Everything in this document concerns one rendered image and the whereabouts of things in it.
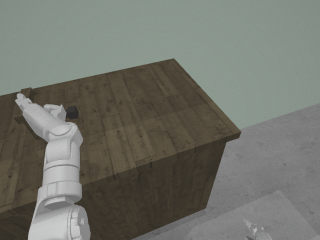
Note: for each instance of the robot left hand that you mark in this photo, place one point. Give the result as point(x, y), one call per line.
point(36, 116)

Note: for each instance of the robot left upper arm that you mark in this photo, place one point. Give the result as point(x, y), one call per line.
point(65, 223)

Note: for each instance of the tap lever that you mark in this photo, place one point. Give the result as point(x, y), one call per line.
point(72, 112)

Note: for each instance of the robot right hand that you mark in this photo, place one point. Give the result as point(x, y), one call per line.
point(256, 229)

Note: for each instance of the counter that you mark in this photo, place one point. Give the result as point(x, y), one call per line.
point(152, 144)

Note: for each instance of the left robot forearm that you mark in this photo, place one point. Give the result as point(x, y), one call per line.
point(61, 171)

